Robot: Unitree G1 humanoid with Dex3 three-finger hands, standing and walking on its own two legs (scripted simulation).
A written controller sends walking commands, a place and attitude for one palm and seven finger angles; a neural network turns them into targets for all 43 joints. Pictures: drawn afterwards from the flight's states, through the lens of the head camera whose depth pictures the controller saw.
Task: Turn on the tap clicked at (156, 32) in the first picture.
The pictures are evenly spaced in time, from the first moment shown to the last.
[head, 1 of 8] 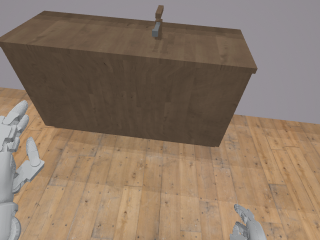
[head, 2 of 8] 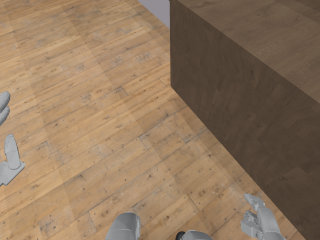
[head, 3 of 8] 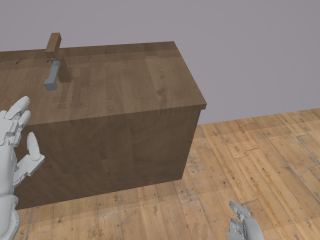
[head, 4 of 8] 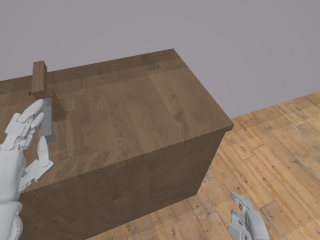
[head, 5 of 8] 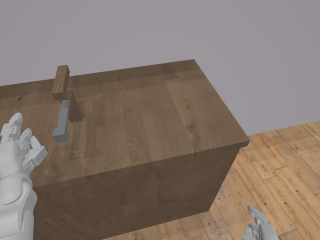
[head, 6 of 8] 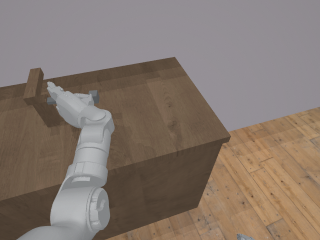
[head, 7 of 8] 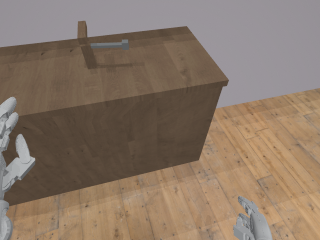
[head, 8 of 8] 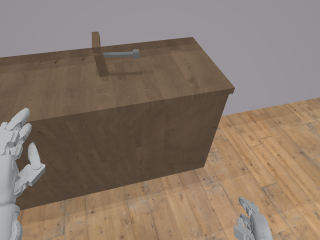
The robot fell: no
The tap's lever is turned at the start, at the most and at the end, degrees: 0 80 80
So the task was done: yes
